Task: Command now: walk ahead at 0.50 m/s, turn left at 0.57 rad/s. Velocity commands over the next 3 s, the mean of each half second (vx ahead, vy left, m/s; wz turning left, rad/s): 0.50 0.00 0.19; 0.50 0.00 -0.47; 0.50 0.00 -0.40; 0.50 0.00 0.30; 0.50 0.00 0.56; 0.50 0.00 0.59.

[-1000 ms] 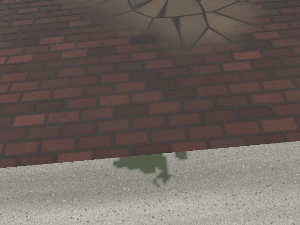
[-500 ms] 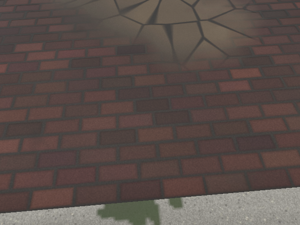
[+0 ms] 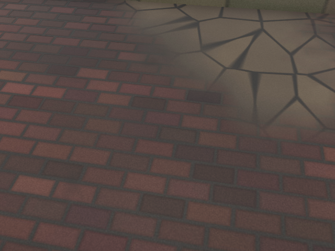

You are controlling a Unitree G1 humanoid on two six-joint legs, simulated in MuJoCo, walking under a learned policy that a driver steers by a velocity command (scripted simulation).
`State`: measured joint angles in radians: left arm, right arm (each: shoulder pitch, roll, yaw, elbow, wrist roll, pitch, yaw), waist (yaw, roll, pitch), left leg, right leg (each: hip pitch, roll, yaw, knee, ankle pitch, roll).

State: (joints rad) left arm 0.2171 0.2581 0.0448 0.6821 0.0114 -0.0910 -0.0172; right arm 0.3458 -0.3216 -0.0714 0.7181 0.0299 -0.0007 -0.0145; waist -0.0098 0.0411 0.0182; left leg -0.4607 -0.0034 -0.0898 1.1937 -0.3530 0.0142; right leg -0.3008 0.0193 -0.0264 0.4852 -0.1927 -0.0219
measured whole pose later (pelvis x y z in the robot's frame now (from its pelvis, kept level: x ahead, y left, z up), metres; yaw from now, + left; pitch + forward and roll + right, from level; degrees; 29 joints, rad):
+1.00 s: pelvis +0.53 +0.01 -0.18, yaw -13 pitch +3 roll -1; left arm 0.23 0.24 0.06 0.81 0.00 -0.03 -0.04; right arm 0.29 -0.24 -0.04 0.75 0.02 -0.10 -0.03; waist -0.04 0.03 0.04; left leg -0.63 0.10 -0.10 1.55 -0.43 -0.05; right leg -0.39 0.16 0.03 0.60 -0.25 -0.12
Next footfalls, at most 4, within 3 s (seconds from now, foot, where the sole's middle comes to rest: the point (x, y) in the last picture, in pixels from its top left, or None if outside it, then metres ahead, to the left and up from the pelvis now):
0.36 left None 0.25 0.18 -0.77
0.86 right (193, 244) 0.59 -0.06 -0.94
1.26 left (164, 187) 0.88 0.07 -0.94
1.74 right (224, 166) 1.00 -0.25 -0.94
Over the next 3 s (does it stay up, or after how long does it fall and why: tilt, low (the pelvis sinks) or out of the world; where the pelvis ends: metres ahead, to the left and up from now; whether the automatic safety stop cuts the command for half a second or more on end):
stays up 1.57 -0.11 -0.16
